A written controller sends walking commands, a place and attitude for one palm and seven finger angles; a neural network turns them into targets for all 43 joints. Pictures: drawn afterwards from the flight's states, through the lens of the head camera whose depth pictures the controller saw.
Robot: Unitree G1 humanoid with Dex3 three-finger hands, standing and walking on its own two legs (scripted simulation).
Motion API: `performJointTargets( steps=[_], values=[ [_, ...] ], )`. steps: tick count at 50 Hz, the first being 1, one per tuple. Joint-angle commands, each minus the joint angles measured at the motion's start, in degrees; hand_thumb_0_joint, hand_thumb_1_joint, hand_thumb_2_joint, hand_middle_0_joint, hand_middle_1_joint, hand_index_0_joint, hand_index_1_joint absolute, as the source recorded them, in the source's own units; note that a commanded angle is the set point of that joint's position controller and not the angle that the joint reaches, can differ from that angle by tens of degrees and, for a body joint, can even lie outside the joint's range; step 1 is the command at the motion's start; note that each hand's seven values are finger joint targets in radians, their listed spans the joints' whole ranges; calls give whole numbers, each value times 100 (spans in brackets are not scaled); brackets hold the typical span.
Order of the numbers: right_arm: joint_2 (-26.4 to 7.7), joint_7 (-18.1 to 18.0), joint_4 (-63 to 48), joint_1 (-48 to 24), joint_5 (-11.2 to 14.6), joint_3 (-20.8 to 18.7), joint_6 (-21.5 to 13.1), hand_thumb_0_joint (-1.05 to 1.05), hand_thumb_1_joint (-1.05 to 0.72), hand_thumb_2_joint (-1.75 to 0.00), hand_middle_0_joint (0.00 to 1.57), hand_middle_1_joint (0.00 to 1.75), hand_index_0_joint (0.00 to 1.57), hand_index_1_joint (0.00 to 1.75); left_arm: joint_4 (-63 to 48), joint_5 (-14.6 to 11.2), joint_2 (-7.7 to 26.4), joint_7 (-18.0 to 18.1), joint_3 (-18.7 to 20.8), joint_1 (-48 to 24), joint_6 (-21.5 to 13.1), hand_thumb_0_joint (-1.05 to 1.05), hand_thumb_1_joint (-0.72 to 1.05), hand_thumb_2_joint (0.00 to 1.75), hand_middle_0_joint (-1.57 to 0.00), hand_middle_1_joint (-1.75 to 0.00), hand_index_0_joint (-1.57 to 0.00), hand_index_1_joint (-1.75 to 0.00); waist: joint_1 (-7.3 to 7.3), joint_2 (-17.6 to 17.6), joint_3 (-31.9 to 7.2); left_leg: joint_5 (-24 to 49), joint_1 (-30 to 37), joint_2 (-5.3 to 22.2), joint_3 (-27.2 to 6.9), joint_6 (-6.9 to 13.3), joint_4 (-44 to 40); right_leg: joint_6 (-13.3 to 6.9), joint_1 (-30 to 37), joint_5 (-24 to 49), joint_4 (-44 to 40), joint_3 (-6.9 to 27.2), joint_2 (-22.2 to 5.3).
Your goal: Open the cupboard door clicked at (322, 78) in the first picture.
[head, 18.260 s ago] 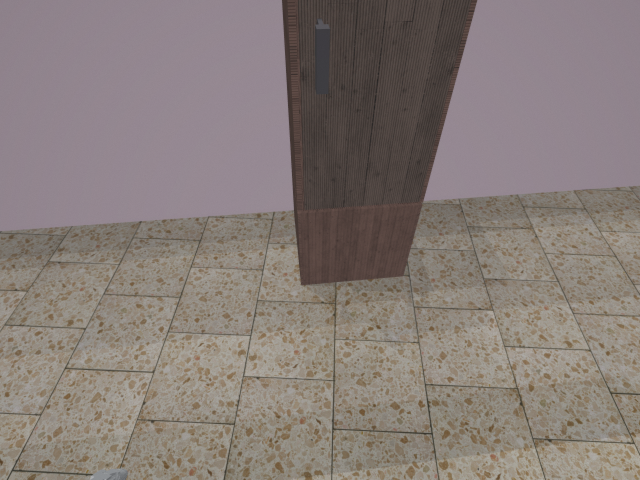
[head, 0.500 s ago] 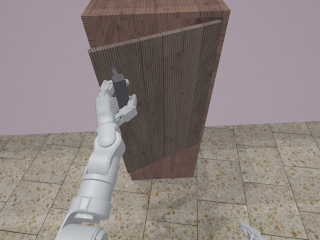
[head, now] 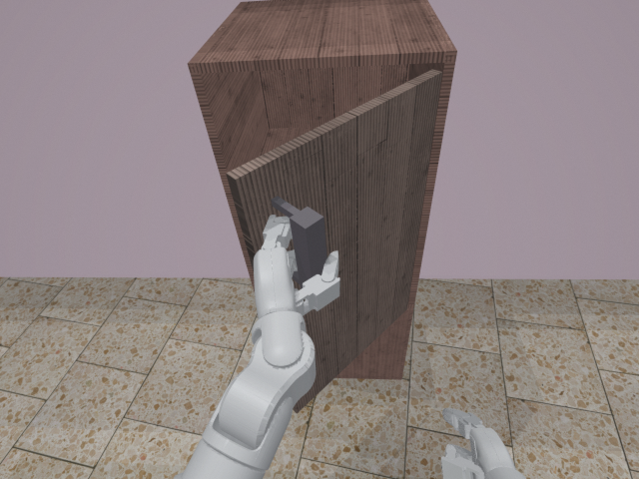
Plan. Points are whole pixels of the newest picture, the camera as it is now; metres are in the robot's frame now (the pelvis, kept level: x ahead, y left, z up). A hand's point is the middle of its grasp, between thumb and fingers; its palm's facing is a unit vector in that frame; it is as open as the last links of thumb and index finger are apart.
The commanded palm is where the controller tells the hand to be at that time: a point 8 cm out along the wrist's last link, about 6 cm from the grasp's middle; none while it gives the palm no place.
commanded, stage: open thumb and fingers to let go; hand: left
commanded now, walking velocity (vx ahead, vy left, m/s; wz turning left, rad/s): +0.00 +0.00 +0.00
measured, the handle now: (298, 250) +0.36 +0.04 +0.14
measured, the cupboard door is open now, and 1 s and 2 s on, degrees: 47 40 44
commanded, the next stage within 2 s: slide the hand sideways off the handle in 0.82 s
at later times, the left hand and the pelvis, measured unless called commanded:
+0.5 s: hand (305, 267) +0.33 +0.03 +0.14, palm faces +0.32 -0.95 -0.05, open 12.3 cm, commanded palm +0.28 +0.06 +0.14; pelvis -0.02 +0.00 +0.00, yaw +1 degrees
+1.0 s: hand (308, 275) +0.31 +0.03 +0.14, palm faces +0.16 -0.99 -0.05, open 16.2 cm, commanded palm +0.28 +0.06 +0.14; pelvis -0.04 +0.03 +0.00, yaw +0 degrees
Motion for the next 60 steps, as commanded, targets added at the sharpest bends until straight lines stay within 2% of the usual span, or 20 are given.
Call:
performJointTargets(
  steps=[1, 5, 8, 10, 12, 20, 22, 27, 34, 40, 46, 47, 48, 49, 51, 52, 54, 56, 58, 60],
  values=[
    [-329, -212, -744, -1019, 2, -109, -453, 0, -90, -90, 20, 30, 20, 30, -440, 309, -882, 390, 864, -2174, -485, 0, 83, 87, -40, -134, -40, -134, 193, -1311, -833, 1629, 305, -372, 151, 213, 42, 349, 5, 2656, -804, 504, -458],
    [-317, -259, -714, -921, -34, -134, -571, 0, -90, -90, 20, 30, 20, 30, -238, 332, -1063, 456, 830, -2107, -645, 0, 55, 75, -38, -131, -38, -131, 238, -1417, -989, 1642, 314, -391, 132, 217, -30, 403, 166, 2871, -804, 531, -533],
    [-334, -274, -741, -760, -26, -169, -584, 0, -90, -90, 20, 30, 20, 30, -243, 388, -1076, 326, 722, -2031, -810, 0, 34, 66, -36, -129, -36, -129, 212, -1245, -1140, 1783, 383, -361, 126, 222, -111, 383, 278, 3197, -667, 472, -512],
    [-357, -305, -740, -706, -14, -185, -603, 0, -90, -90, 20, 30, 20, 30, -308, 413, -989, 249, 707, -2275, -939, 0, 20, 60, -35, -127, -35, -127, 143, -1272, -1155, 1788, 431, -347, 131, 239, -121, 385, 264, 3168, -681, 483, -500],
    [-362, -313, -751, -696, -4, -211, -631, 0, -90, -90, 20, 30, 20, 30, -306, 441, -1022, 190, 628, -2261, -1021, 0, 6, 54, -34, -126, -34, -126, 141, -1110, -1148, 1800, 483, -336, 135, 239, -111, 359, 212, 3079, -693, 474, -489],
    [-355, -392, -673, -675, -23, -214, -750, 0, -90, -90, 20, 30, 20, 30, 119, 425, -1056, 226, 669, -2832, -1182, 0, -50, 30, -30, -120, -30, -120, 128, -1199, -1120, 1706, 502, -367, 141, 255, -125, 337, 67, 2665, -720, 411, -443],
    [-351, -378, -653, -678, -17, -234, -749, 0, -90, -90, 20, 30, 20, 30, 238, 458, -1089, 251, 665, -2743, -1194, 0, -50, 30, -30, -120, -30, -120, 166, -1164, -1120, 1756, 495, -353, 150, 244, -149, 305, 73, 2673, -684, 358, -422],
    [-342, -298, -664, -640, -24, -251, -743, 0, -90, -90, 20, 30, 20, 30, 341, 472, -1276, 332, 563, -2582, -1179, 0, -50, 30, -26, -95, -26, -95, 189, -1172, -1171, 1872, 508, -293, 151, 224, -157, 214, 17, 2533, -552, 203, -314],
    [-340, -278, -533, -771, -3, -216, -723, 0, -90, -90, 20, 30, 20, 30, 679, 473, -1404, 483, 485, -3372, -1098, 0, -50, 30, -20, -60, -20, -60, 97, -927, -893, 1409, 495, -247, 116, 199, -204, 127, -443, 1298, -691, 165, -233],
    [-333, -226, -525, -701, -43, -229, -719, 0, -90, -90, 20, 30, 20, 30, 796, 528, -1495, 606, 496, -3610, -1099, 0, -50, 30, -15, -30, -15, -30, 146, -826, -1241, 1580, 442, -197, 90, 168, -203, 78, -421, 1483, -382, 69, -157],
    [-337, -176, -497, -762, -47, -220, -644, 0, -90, -90, 20, 30, 20, 30, 1006, 488, -1573, 724, 566, -3734, -1015, 0, -50, 30, -15, -30, -15, -30, 161, -904, -1212, 1387, 271, -173, 77, 133, -190, 66, -518, 1213, -314, 31, -127],
    [-500, -228, -542, -33, -4, -227, -450, 0, -90, -90, 20, 30, 20, 30, 1021, 945, -1081, -633, -737, -3401, -1286, 0, -50, 30, -15, -30, -15, -30, -417, -1582, -652, 1572, 405, -207, 31, 296, -370, 96, -660, 1723, -273, 258, -127],
    [-549, -358, -741, -81, 53, -251, -435, 0, -90, -90, 20, 30, 20, 30, 659, 671, -672, -1313, -278, -3966, -1680, 0, -50, 30, -15, -30, -15, -30, -261, -1224, -1322, 1676, 559, -266, 115, 341, -329, 87, -392, 2044, -222, 261, -130],
    [-523, -463, -838, -129, 85, -202, -463, 0, -90, -90, 20, 30, 20, 30, 510, 529, -460, -1825, -282, -4262, -1953, 0, -50, 30, -15, -30, -15, -30, -282, -792, -1514, 1698, 754, -279, 138, 369, -255, 75, -330, 2164, -177, 288, -160],
    [-440, -596, -956, -122, 194, -103, -596, 0, -90, -90, 20, 30, 20, 30, 692, 226, -415, -2468, -210, -4383, -2247, 0, -50, 30, -15, -30, -15, -30, -315, -610, -1433, 1418, 839, -287, 94, 380, -236, 93, -478, 1888, -258, 236, -149],
    [-403, -621, -987, -157, 259, -74, -672, 0, -90, -90, 20, 30, 20, 30, 811, 44, -534, -2573, -192, -4340, -2264, 0, -50, 30, -15, -30, -15, -30, -323, -426, -1263, 1183, 873, -260, 63, 353, -285, 99, -618, 1559, -355, 210, -128],
    [-412, -654, -972, -270, 332, -21, -815, 0, -90, -90, 20, 30, 20, 30, 1160, -308, -596, -2537, 55, -4266, -2169, 0, -50, 30, -15, -30, -15, -30, -267, -717, -857, 620, 639, -231, -20, 305, -455, 144, -785, 913, -499, 138, -67],
    [-446, -641, -970, -306, 332, -17, -939, 0, -90, -90, 20, 30, 20, 30, 1237, -496, -557, -2379, 334, -4091, -2056, 0, -50, 30, -15, -30, -15, -30, -120, -953, -841, 435, 499, -252, -20, 292, -554, 169, -708, 669, -574, 130, -52],
    [-461, -575, -979, -301, 309, -31, -1010, 0, -90, -90, 20, 30, 20, 30, 1163, -451, -436, -2222, 530, -3761, -2047, 0, -50, 30, -15, -30, -15, -30, 25, -885, -932, 605, 473, -247, 14, 275, -595, 151, -564, 769, -533, 117, -58],
    [-478, -510, -1022, -253, 274, -52, -1046, 0, -90, -90, 20, 30, 20, 30, 1000, -337, -325, -2139, 602, -3529, -2096, 0, -50, 30, -15, -30, -15, -30, 73, -1112, -971, 763, 451, -234, 58, 296, -585, 158, -460, 888, -553, 127, -53]
  ],
)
